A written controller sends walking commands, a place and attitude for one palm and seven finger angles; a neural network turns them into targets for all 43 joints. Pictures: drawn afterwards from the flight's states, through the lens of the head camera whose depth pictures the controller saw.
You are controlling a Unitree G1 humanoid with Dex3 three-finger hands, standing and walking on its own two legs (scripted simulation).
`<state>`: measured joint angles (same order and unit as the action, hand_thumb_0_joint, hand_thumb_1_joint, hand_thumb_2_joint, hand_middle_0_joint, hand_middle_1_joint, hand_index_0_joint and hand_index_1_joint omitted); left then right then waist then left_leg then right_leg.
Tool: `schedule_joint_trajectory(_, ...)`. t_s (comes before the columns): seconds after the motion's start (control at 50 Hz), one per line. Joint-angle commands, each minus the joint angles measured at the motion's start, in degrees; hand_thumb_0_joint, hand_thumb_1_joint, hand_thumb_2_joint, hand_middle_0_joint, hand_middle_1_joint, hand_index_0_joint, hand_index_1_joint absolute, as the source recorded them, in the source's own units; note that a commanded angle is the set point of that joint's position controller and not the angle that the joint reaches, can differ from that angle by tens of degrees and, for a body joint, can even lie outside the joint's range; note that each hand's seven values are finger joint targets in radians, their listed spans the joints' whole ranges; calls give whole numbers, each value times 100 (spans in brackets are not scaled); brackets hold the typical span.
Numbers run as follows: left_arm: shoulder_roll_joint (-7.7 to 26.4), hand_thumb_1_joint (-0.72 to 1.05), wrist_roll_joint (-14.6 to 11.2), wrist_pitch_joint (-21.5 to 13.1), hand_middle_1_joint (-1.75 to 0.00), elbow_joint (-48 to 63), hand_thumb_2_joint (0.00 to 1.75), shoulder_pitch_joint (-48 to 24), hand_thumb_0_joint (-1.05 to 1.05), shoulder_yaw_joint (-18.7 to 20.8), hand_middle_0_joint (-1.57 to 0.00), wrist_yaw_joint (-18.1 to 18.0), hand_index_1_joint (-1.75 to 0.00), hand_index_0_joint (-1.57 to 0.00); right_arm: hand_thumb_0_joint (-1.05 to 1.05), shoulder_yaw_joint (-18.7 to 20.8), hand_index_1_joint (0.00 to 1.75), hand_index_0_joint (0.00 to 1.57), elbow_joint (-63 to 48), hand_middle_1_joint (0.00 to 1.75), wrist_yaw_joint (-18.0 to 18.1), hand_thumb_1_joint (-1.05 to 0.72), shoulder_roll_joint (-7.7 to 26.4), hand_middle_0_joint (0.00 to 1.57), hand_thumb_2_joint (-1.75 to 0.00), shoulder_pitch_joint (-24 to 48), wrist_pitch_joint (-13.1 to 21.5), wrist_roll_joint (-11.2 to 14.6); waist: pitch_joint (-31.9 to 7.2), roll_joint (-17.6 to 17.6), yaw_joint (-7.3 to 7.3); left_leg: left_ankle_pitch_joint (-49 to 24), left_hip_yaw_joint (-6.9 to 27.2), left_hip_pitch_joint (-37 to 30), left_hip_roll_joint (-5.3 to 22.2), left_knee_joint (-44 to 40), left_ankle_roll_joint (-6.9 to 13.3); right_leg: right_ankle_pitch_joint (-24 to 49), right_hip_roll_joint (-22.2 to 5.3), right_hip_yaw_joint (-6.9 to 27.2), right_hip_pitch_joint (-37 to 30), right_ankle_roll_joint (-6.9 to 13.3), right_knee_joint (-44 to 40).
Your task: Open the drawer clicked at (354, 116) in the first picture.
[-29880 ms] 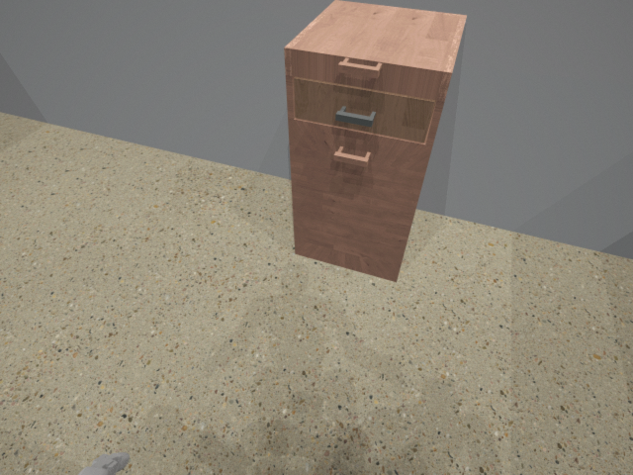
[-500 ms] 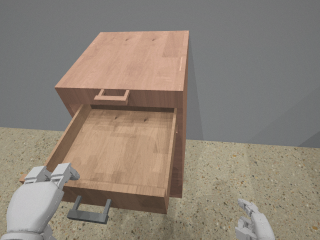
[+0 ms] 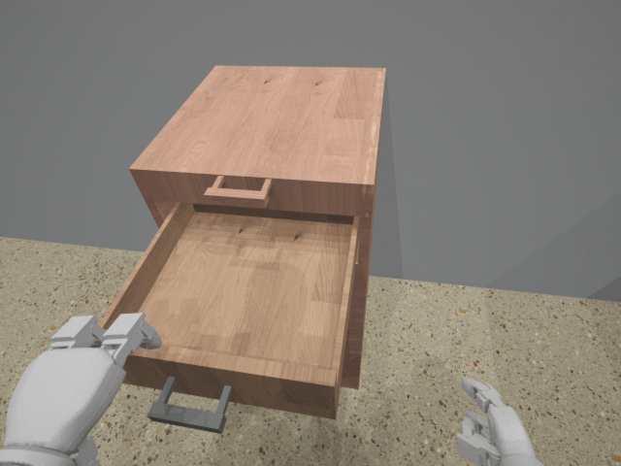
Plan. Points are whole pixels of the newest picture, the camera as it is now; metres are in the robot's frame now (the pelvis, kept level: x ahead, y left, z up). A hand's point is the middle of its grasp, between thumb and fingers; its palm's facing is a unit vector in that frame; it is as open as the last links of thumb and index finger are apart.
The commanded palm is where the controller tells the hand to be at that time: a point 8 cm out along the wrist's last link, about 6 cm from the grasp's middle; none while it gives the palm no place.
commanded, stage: draw the hand back to the body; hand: left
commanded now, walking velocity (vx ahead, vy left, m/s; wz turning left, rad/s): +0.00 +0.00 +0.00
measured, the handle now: (192, 402) +0.20 +0.21 -0.05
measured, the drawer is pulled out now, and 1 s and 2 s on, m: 0.30 0.30 0.30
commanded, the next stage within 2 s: step back with the hand held close in 1.52 s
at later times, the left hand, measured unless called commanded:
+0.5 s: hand (84, 380) +0.16 +0.26 +0.12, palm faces +0.04 -0.05 -1.00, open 13.8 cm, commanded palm +0.13 +0.26 +0.17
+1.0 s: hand (116, 325) +0.20 +0.22 +0.17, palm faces +0.38 -0.82 -0.44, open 11.5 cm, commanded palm +0.14 +0.26 +0.19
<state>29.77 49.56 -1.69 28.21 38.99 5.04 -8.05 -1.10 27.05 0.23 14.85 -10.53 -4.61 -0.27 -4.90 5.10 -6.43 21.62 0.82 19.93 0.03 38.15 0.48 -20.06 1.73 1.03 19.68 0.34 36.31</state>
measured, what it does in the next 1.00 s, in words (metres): stands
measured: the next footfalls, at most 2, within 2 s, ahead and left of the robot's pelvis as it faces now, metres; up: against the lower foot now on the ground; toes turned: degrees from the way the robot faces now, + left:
none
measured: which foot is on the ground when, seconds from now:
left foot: down 0.00-1.00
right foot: down 0.00-1.00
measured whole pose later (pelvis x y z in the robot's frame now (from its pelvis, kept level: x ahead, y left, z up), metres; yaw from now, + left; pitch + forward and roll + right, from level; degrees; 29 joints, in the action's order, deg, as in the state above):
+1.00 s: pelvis +0.02 -0.02 +0.02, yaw +2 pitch -1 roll +0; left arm 19.1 -2.6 -5.5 28.6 32.9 15.6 -6.2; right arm -1.1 35.2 4.7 12.0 -11.5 8.8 0.4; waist -0.5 4.0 -2.6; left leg 18.0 2.4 7.8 0.4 27.1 -0.7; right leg -17.3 1.8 -0.5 7.4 1.5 26.0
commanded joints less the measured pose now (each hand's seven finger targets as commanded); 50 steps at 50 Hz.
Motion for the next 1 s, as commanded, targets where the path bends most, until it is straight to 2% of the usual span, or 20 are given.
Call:
schedule_joint_trajectory(0.0,1079,-50,81,-226,-120,1311,30,-762,0,1007,-30,-412,-120,-30,0,215,30,20,-910,30,49,-90,501,20,-90,765,340,-58,-254,52,129,-1335,-87,-611,134,-442,57,905,-154,-14,350,133,-735)
schedule_joint_trajectory(0.06,1108,-50,64,-181,-120,1000,30,-618,0,1131,-30,-402,-120,-30,0,253,30,20,-836,30,33,-90,479,20,-90,711,269,-29,-400,-133,58,-1525,-106,-549,134,-495,42,1086,-159,-199,142,118,-654)
schedule_joint_trajectory(0.1,1078,-50,-21,-30,-120,945,30,-397,0,1207,-30,-357,-120,-30,0,249,30,20,-881,30,5,-90,473,20,-90,922,274,50,-467,56,-7,-1652,-93,-554,153,-586,-5,1241,-140,-96,-34,145,-653)
schedule_joint_trajectory(0.12,1003,-50,-66,39,-120,934,30,-402,0,1038,-30,-283,-120,-30,0,217,30,20,-876,30,-25,-90,457,20,-90,840,248,50,-472,72,14,-1689,-125,-490,164,-641,-6,1213,-176,-266,-79,112,-605)
schedule_joint_trajectory(0.18,982,-50,-242,198,-120,965,30,-392,0,950,-30,-91,-120,-30,0,232,30,20,-930,30,-23,-90,494,20,-90,920,216,100,-297,-238,45,-1735,-109,-415,201,-747,-3,1309,-196,-297,-164,64,-658)
schedule_joint_trajectory(0.2,963,-50,-291,257,-120,976,30,-265,0,990,-30,-43,-120,-30,0,212,30,20,-947,30,-17,-90,510,20,-90,1086,236,135,-324,-125,18,-1749,-92,-444,206,-771,-14,1321,-153,-193,-221,93,-701)
schedule_joint_trajectory(0.28,1052,-50,-247,212,-120,1315,30,-284,0,896,-30,60,-120,-30,0,202,30,20,-1024,30,3,-90,552,20,-90,859,222,86,-345,-345,44,-1917,-112,-473,247,-773,14,1367,-207,-303,-182,27,-722)
schedule_joint_trajectory(0.38,1241,-50,-102,-11,-120,1452,30,-508,0,1143,-30,-81,-120,-30,0,197,30,20,-1004,30,43,-90,559,20,-90,725,232,36,-292,-63,43,-1756,-93,-580,252,-758,5,1032,-197,-305,-6,71,-771)
schedule_joint_trajectory(0.4,1297,-50,-122,3,-120,1483,30,-444,0,1286,-30,-125,-120,-30,0,191,30,20,-1001,30,53,-90,557,20,-90,862,270,65,-300,93,5,-1746,-65,-618,249,-736,-2,1072,-149,-191,-41,116,-808)
schedule_joint_trajectory(0.48,1259,-50,-187,-64,-120,1357,30,-512,0,1305,-30,-145,-120,-30,0,253,30,20,-943,30,48,-90,542,20,-90,717,235,65,-376,-42,42,-1808,-83,-677,236,-723,-4,1069,-195,-322,-23,84,-771)
schedule_joint_trajectory(0.5,1269,-50,-246,-8,-120,1340,30,-387,0,1372,-30,-129,-120,-30,0,236,30,20,-950,30,44,-90,543,20,-90,895,268,111,-370,148,12,-1846,-56,-689,230,-739,-26,1136,-144,-227,-91,123,-794)
schedule_joint_trajectory(0.52,-1299,-47,-4291,-167,-118,791,32,-586,0,549,-30,15,-118,-30,0,199,30,20,-964,30,210,-90,4,20,-90,335,712,198,31,-130,654,-1809,85,-1324,329,-915,60,955,-121,-496,-464,132,-791)
schedule_joint_trajectory(0.54,-630,-43,-4458,-310,-115,815,33,-588,0,819,-29,5,-115,-29,0,229,30,20,-834,30,339,-90,206,20,-90,345,963,193,87,-376,517,-1691,163,-1279,455,-1006,53,760,-198,-447,-443,105,-778)
schedule_joint_trajectory(0.56,-507,-40,-4486,-371,-113,732,34,-469,0,1041,-29,-49,-113,-29,0,213,30,20,-736,30,399,-90,211,20,-90,379,1055,181,123,-161,476,-1551,130,-1289,413,-1074,32,651,-167,-454,-454,115,-880)
schedule_joint_trajectory(0.58,-316,-36,-4774,-461,-111,1239,36,-593,0,1188,-29,-77,-111,-29,0,190,30,20,-760,30,490,-90,226,20,-90,415,1111,148,-61,-594,394,-1678,161,-1212,372,-1173,31,859,-237,-514,-718,88,-949)
schedule_joint_trajectory(0.6,-153,-32,-4877,-508,-109,1261,37,-682,0,1365,-29,-120,-109,-29,0,154,30,20,-657,30,563,-90,236,20,-90,601,1232,125,-87,-678,360,-1616,118,-1199,331,-1185,47,963,-222,-472,-810,74,-1002)
schedule_joint_trajectory(0.62,-229,-29,-4903,-609,-107,1582,39,-869,0,1230,-29,-123,-107,-29,0,118,30,20,-697,30,593,-90,229,20,-90,504,1364,92,-245,-605,365,-1691,64,-1210,277,-1231,62,1140,-280,-458,-954,62,-1022)
schedule_joint_trajectory(0.74,-190,-8,-5046,-690,-93,1608,48,-987,0,1369,-27,-103,-93,-27,0,36,30,20,-326,30,592,-90,167,20,-90,504,1763,32,402,317,318,-2004,-12,-1047,206,-1387,-56,1503,-330,-426,-1003,144,-1245)
schedule_joint_trajectory(0.82,-394,6,-5175,-666,-84,1032,54,-806,0,1453,-26,31,-84,-26,0,95,30,20,-160,30,519,-90,168,20,-90,555,1716,31,539,-142,330,-2230,-55,-1068,226,-1375,-41,1865,-271,-446,-1059,106,-1339)
schedule_joint_trajectory(0.98,-231,34,-5283,-739,-66,1282,66,-741,0,1691,-24,141,-66,-24,0,240,30,20,-163,30,479,-90,206,20,-90,685,1622,55,-238,-472,317,-2649,-215,-1429,194,-1277,56,2671,-332,-339,-1433,6,-1331)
